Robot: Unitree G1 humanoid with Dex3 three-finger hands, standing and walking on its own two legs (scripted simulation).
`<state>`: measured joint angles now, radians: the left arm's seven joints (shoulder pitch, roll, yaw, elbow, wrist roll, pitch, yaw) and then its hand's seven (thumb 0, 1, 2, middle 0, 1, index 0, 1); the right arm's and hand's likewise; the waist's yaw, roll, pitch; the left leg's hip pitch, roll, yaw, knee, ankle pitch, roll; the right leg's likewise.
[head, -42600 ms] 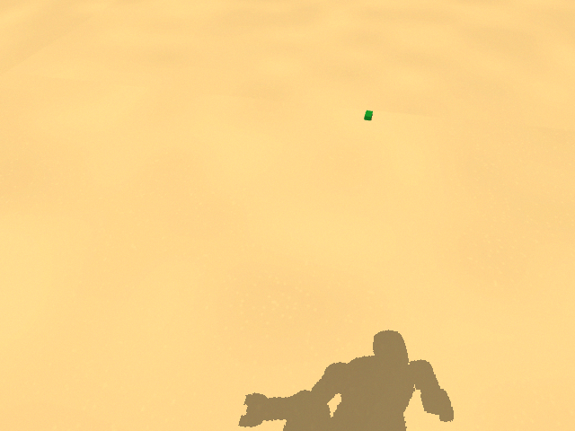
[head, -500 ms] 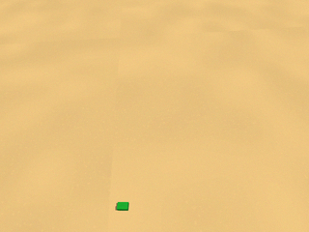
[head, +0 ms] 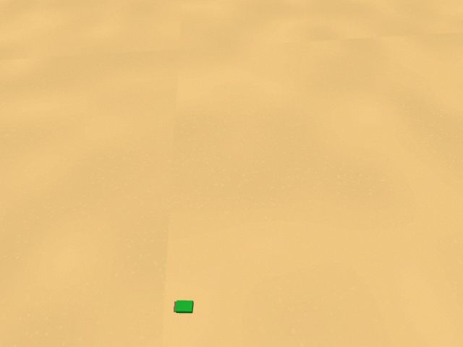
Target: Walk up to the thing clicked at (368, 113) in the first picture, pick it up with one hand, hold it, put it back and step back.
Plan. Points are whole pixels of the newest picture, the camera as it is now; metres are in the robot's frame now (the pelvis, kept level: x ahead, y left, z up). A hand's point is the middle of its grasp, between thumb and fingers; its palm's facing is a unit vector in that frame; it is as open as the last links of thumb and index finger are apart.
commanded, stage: stand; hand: left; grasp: from above
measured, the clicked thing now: (184, 306) +0.40 +0.22 -0.77
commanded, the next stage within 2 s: step back in 0.56 s
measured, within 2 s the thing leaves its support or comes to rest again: neither
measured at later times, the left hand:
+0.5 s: hand out of the picture +0.08 +0.24 -0.16, palm faces +0.00 -0.94 -0.33, open 7.4 cm
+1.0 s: hand out of the picture +0.08 +0.30 -0.18, palm faces -0.02 -0.93 -0.36, open 7.4 cm
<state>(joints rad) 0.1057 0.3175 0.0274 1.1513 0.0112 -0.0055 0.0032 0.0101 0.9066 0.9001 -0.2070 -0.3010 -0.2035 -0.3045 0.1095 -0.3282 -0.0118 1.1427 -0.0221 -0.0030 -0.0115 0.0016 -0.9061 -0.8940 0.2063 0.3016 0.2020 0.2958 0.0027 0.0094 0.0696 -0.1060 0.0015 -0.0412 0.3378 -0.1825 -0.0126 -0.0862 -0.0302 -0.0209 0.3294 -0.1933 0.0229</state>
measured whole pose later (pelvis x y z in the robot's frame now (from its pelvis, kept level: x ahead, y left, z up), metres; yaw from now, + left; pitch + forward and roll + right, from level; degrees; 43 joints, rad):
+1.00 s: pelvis -0.07 +0.04 -0.02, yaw +0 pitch -1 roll -2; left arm 0.01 0.40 0.07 0.92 0.00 0.06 0.03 0.01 0.91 0.90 -0.20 -0.30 -0.20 -0.30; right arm 0.15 -0.35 -0.05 0.97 -0.03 0.04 0.00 0.00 -0.91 -0.89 0.21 0.30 0.20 0.30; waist -0.03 -0.04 0.20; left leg -0.29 -0.03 -0.02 0.61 -0.30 0.05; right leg -0.47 0.10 0.15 1.05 -0.54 -0.03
